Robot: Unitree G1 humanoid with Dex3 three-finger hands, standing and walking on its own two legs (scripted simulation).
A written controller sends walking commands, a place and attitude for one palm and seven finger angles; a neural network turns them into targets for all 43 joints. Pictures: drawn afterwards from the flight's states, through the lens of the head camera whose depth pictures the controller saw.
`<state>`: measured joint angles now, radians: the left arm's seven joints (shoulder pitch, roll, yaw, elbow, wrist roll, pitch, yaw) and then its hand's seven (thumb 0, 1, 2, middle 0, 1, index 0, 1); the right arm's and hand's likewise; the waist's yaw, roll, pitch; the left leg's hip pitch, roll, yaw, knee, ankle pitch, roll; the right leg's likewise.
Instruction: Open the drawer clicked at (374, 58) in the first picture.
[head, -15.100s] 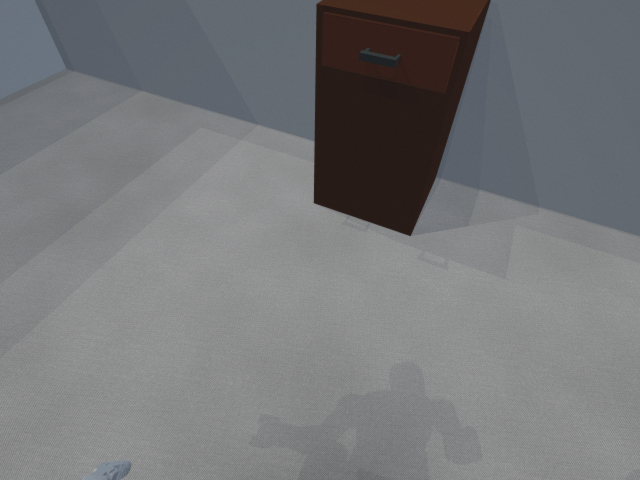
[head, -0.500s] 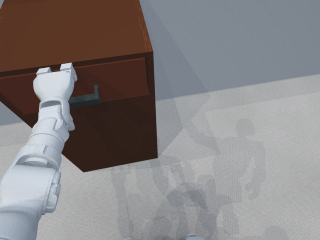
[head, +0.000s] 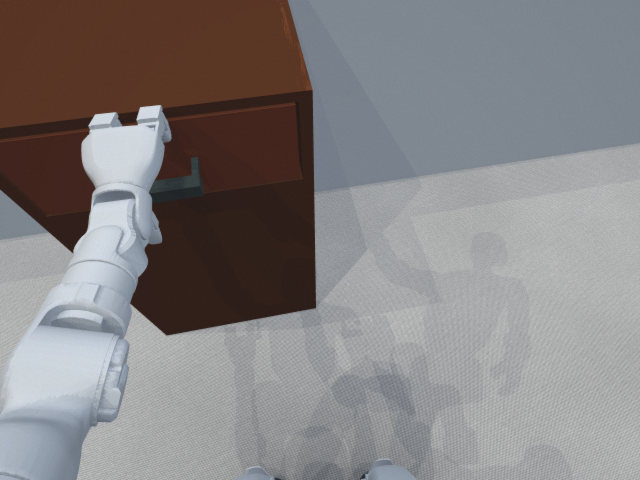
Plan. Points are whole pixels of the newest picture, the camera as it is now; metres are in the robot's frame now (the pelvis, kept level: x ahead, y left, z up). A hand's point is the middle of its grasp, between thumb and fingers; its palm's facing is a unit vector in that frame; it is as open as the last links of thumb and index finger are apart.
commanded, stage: move the hooked fingers above the handle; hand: left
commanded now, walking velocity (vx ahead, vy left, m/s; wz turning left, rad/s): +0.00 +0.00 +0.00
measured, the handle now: (161, 179) +0.54 +0.21 +0.00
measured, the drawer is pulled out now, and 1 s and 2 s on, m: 0.00 0.00 0.00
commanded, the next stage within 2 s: lower the fingers behind the handle in 0.06 s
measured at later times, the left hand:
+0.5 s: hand (138, 203) +0.48 +0.22 +0.02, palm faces +0.04 +0.00 -1.00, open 13.8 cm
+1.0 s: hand (138, 211) +0.48 +0.23 +0.01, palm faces +0.00 -0.02 -1.00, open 13.8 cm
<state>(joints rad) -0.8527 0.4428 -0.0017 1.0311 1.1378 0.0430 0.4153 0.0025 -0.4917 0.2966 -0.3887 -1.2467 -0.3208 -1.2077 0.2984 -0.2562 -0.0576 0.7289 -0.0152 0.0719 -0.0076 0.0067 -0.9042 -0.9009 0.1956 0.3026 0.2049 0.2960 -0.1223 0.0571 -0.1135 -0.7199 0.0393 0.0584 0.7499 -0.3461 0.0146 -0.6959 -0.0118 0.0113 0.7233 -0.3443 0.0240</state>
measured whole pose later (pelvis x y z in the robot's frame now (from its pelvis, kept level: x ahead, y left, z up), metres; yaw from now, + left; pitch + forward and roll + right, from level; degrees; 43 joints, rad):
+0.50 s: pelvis +0.00 -0.01 -0.01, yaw +1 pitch +19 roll -1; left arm -0.81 0.49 0.00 1.01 1.15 -0.08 0.41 0.00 -0.49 0.30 -0.32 -1.20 -0.32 -1.21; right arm 0.32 -0.28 -0.08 0.72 -0.02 0.04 -0.03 0.01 -0.90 -0.90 0.20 0.30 0.21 0.30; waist -0.11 0.03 -0.11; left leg -0.77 0.04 0.03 0.79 -0.36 0.00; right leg -0.73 -0.01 -0.02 0.76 -0.37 0.01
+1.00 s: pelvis +0.01 +0.00 -0.01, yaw +0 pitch +21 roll -1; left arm -0.78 0.48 -0.01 1.03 1.13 -0.11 0.39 0.00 -0.49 0.30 -0.29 -1.23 -0.32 -1.21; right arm 0.36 -0.25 -0.08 0.75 -0.02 0.05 -0.02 0.01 -0.90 -0.90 0.20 0.30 0.21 0.30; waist -0.10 0.04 -0.15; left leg -0.81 0.04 0.04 0.84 -0.39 0.01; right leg -0.77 -0.01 0.00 0.80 -0.39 0.02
